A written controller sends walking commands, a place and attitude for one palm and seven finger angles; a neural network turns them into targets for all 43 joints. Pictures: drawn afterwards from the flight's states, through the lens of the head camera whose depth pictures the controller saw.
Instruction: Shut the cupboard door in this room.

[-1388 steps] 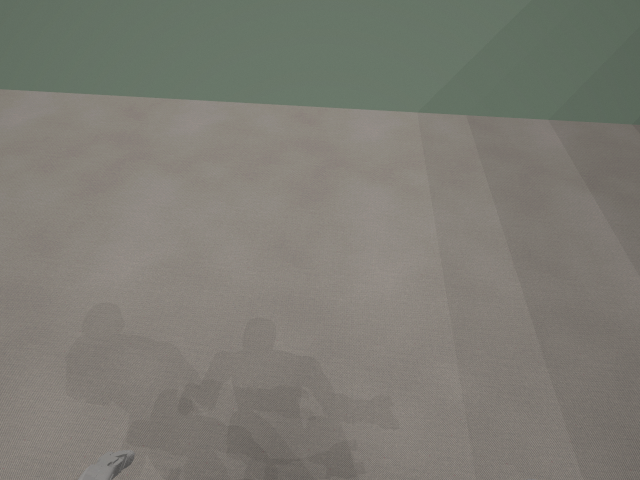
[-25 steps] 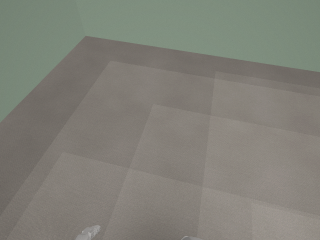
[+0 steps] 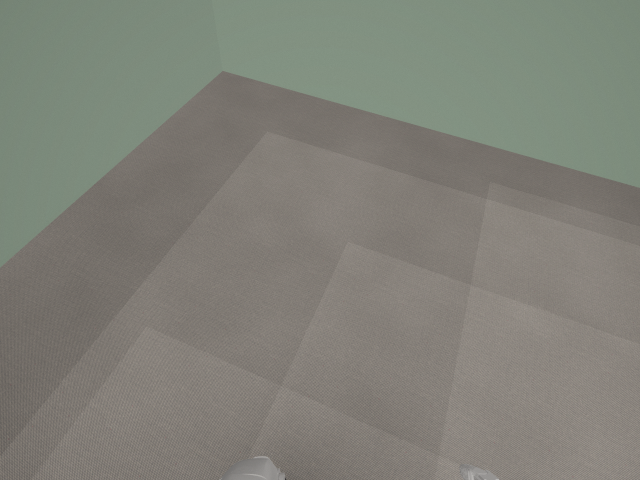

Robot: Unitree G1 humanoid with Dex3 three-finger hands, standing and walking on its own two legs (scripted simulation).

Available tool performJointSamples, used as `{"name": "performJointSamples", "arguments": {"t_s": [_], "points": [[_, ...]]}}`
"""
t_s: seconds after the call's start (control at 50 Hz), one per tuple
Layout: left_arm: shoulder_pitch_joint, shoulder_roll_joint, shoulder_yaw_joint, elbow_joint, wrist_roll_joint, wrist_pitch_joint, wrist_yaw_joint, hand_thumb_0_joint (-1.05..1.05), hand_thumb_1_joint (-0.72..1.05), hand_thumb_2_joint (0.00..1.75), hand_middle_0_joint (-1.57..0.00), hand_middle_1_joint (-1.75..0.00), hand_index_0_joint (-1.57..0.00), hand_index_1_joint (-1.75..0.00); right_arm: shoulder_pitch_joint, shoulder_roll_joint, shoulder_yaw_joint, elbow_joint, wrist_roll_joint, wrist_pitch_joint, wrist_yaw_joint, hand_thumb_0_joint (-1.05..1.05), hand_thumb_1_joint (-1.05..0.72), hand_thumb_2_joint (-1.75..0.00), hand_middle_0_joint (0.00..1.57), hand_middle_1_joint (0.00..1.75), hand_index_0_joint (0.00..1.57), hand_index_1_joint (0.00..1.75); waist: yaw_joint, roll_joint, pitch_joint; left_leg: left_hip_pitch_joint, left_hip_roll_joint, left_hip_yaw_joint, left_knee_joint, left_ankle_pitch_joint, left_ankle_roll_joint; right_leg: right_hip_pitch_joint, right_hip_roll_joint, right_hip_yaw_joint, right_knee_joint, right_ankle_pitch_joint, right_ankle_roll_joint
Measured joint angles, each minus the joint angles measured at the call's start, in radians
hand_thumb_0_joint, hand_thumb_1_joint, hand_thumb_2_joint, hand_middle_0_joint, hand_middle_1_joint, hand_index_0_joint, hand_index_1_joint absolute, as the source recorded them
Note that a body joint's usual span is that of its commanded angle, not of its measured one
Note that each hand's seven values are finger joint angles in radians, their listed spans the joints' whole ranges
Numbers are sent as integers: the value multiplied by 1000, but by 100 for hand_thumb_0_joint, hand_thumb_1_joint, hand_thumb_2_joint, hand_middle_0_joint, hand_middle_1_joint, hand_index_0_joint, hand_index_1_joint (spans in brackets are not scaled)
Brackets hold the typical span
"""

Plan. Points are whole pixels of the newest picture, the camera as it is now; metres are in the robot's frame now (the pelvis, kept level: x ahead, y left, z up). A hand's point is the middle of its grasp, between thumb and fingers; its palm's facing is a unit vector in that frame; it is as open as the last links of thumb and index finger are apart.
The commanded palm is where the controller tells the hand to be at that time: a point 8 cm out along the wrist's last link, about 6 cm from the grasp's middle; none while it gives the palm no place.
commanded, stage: turn to face it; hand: left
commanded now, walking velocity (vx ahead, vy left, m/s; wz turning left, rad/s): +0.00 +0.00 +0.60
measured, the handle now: out of the picture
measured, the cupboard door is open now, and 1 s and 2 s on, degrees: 87 87 87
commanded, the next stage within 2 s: none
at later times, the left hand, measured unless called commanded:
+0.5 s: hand out of the picture +0.11 +0.16 -0.13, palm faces +0.26 -0.92 -0.29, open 7.4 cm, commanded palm none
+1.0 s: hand out of the picture -0.11 +0.17 -0.17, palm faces +0.60 -0.75 -0.28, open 7.4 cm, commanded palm none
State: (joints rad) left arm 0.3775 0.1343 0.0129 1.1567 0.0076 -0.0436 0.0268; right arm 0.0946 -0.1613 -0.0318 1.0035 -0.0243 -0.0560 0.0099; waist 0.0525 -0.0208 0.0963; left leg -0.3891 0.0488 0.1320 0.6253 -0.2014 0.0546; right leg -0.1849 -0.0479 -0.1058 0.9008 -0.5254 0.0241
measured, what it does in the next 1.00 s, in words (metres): steps on the spot, turning left: right foot, then left foot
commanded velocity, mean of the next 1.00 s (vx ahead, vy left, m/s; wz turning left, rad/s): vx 0.00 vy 0.00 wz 0.60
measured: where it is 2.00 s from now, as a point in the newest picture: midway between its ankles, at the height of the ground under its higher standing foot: outside the picture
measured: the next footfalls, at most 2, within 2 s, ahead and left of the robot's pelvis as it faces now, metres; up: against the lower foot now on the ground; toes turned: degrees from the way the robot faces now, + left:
right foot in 0.42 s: +0.10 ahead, -0.16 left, +0.00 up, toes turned +10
left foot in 0.88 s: -0.03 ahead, +0.08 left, +0.00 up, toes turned +39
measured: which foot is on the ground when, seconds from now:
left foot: down 0.00-0.42, up 0.44-0.86, down 0.88-1.00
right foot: up 0.00-0.40, down 0.42-0.88, up 0.90-1.00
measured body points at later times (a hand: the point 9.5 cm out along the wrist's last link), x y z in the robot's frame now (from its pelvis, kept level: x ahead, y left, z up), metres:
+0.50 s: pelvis +0.03 -0.06 +0.01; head +0.07 -0.08 +0.46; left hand +0.10 +0.21 -0.10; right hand +0.13 -0.30 -0.15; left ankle +0.04 +0.08 -0.68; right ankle +0.06 -0.16 -0.72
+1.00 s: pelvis +0.00 -0.04 +0.01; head +0.03 +0.01 +0.45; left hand -0.14 +0.21 -0.15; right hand +0.26 -0.18 -0.11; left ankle -0.06 +0.06 -0.72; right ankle +0.06 -0.17 -0.66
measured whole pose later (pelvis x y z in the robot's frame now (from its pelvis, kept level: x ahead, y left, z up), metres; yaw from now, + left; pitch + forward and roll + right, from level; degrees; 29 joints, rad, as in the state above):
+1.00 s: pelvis +0.00 -0.04 +0.01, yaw +36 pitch +0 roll -1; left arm 0.22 0.29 0.07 0.97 0.02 0.08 0.02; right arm 0.10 -0.24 -0.06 0.90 -0.02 0.02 0.01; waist 0.03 -0.04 0.11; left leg -0.29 0.03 0.04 0.60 -0.31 0.01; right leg -0.45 -0.14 -0.11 1.08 -0.52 0.09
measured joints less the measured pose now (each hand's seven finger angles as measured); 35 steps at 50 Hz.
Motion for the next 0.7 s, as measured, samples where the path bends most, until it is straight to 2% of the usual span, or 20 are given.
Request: {"name": "performJointSamples", "arguments": {"t_s": [0.02,0.06,0.14,0.22,0.32,0.36,0.4,0.42,0.44,0.48,0.52,0.56,0.62,0.7], "points": [[-14,2,1,-4,0,9,2,0,91,90,-20,-30,-20,-30,6,4,3,3,3,0,-4,0,-91,-90,20,30,20,30,-3,1,5,15,-4,-1,-4,-19,7,-55,0,17,103,-17,8],[-53,8,10,-23,3,23,2,0,91,90,-20,-30,-20,-30,26,12,-2,5,9,5,-15,0,-91,-90,20,30,20,30,-14,9,12,43,-12,-14,-36,-16,2,-149,-10,31,207,-6,25],[-145,32,32,-92,7,42,0,0,91,90,-20,-30,-20,-30,60,-12,-21,7,9,23,-25,-2,-95,-90,21,30,20,30,-36,9,11,75,-38,-46,-99,16,10,-276,-37,62,198,85,50],[-221,57,49,-159,9,60,-1,0,91,90,-20,-30,-19,-30,104,-25,-29,16,2,55,-14,-2,-94,-90,21,30,20,30,-52,6,-13,80,-57,-88,-124,29,2,-321,-46,79,142,153,64],[-280,72,55,-218,8,75,-4,0,91,90,-20,-30,-19,-30,136,-37,-42,4,-6,82,-6,0,-92,-90,21,30,20,30,-83,24,-37,55,-68,-145,-121,36,-19,-264,-25,81,-21,150,66],[-293,73,52,-235,6,73,-4,0,91,90,-20,-30,-19,-30,143,-44,-48,-7,-8,88,-5,0,-91,-90,21,30,20,30,-96,38,-41,34,-73,-172,-107,36,-32,-213,-6,78,-111,137,61],[-299,72,47,-252,2,64,-4,0,91,90,-20,-30,-19,-30,150,-51,-54,-19,-7,94,-3,0,-91,-90,21,30,20,30,-103,51,-46,6,-81,-200,-81,31,-49,-138,12,70,-251,176,54],[-297,69,44,-259,3,56,-3,0,91,90,-20,-30,-19,-30,155,-56,-58,-24,-3,97,-2,0,-91,-90,21,30,20,30,-101,60,-50,-13,-85,-213,-56,22,-59,-103,16,62,-327,202,38],[-296,61,41,-261,8,49,-1,0,91,90,-20,-30,-19,-30,149,-65,-63,-24,0,102,-2,0,-91,-90,21,30,20,30,-99,76,-42,-36,-84,-223,3,-55,-69,-100,23,49,-331,215,12],[-280,49,29,-269,11,45,0,0,91,90,-20,-30,-20,-30,143,-77,-71,-28,0,114,0,0,-91,-90,20,30,20,30,-99,80,-34,-96,-95,-197,194,-203,-82,-90,5,26,-326,222,-26],[-259,39,22,-268,11,47,3,0,91,90,-20,-30,-20,-30,138,-88,-76,-34,-3,123,4,0,-91,-90,20,30,20,30,-98,76,-29,-143,-88,-159,377,-224,-97,-65,-19,3,-350,231,-38],[-239,33,18,-262,11,50,3,0,91,90,-20,-30,-20,-30,133,-98,-79,-40,-4,127,9,0,-91,-90,20,30,20,30,-98,73,-26,-165,-65,-136,493,-197,-111,-44,-38,-22,-374,239,-38],[-214,28,13,-254,13,51,0,0,90,90,-20,-30,-20,-30,124,-107,-79,-46,-3,133,15,0,-91,-90,20,30,20,30,-95,67,-21,-158,-28,-126,542,-165,-130,-25,-62,-65,-389,240,-37],[-182,31,12,-246,18,51,-3,0,90,90,-20,-30,-20,-30,100,-110,-72,-42,-1,143,17,0,-91,-90,20,30,20,30,-75,50,-11,-99,6,-115,445,-186,-144,-18,-91,-119,-386,233,-33]]}}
